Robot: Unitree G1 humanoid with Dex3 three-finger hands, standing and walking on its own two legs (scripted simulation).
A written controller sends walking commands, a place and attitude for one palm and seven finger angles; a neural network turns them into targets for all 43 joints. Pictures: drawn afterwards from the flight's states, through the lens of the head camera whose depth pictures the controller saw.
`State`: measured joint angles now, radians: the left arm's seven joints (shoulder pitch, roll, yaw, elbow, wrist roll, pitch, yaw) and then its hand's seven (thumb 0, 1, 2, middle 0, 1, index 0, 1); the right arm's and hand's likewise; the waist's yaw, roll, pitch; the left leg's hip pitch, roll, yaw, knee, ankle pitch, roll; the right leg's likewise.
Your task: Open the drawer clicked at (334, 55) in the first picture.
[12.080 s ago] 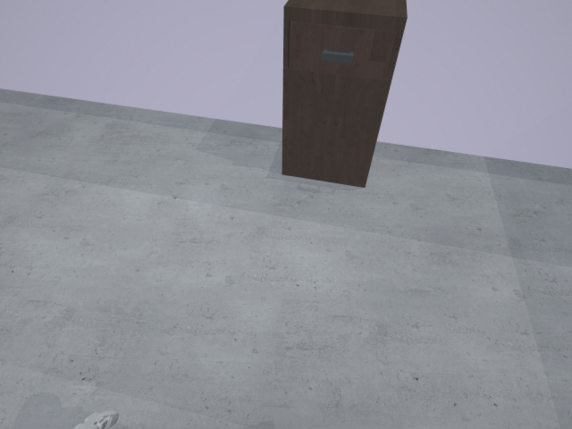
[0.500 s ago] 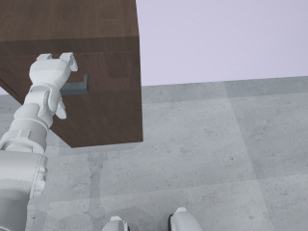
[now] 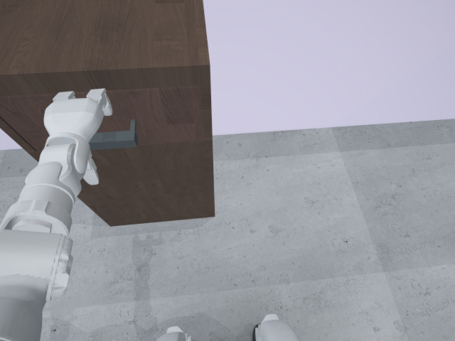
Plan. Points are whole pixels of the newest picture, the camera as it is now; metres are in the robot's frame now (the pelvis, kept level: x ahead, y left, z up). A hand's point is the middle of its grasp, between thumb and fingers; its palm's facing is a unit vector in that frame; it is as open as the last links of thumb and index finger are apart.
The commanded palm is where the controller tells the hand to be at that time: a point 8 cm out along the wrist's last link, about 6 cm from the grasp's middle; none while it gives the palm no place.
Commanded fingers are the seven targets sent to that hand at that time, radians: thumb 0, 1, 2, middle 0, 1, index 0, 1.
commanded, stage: move the hooked fingers above the handle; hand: left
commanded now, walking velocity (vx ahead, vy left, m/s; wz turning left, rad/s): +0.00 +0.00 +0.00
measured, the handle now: (108, 132) +0.55 +0.23 -0.04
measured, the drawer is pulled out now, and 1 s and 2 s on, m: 0.00 0.00 0.00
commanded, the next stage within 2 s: lower the fingers behind the handle in 0.56 s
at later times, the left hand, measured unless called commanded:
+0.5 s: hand (96, 133) +0.50 +0.22 +0.02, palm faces -0.09 -0.02 -1.00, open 13.7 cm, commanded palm +0.48 +0.22 +0.07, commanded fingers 0.00 -0.50 0.30 -0.30 -1.20 -0.30 -1.20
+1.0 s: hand (104, 143) +0.49 +0.21 -0.01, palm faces -0.06 +0.00 -1.00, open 13.8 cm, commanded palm +0.48 +0.21 +0.05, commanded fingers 0.00 -0.50 0.30 -0.30 -1.20 -0.30 -1.20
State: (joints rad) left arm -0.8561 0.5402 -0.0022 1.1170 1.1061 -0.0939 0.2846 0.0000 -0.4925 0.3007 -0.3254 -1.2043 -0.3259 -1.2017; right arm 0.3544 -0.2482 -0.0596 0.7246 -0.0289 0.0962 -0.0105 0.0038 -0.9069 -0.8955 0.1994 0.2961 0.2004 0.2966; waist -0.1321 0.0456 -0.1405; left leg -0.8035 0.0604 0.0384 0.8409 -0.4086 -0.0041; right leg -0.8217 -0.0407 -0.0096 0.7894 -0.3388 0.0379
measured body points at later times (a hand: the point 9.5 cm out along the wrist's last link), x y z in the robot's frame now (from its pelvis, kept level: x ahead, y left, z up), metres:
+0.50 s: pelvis +0.00 +0.00 +0.00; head +0.11 -0.01 +0.44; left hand +0.50 +0.22 +0.08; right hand +0.00 -0.28 -0.13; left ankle -0.02 +0.12 -0.70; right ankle +0.01 -0.15 -0.70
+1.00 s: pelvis +0.00 -0.01 -0.01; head +0.12 +0.00 +0.42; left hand +0.49 +0.21 +0.05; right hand +0.00 -0.29 -0.14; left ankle -0.02 +0.12 -0.70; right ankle +0.01 -0.15 -0.70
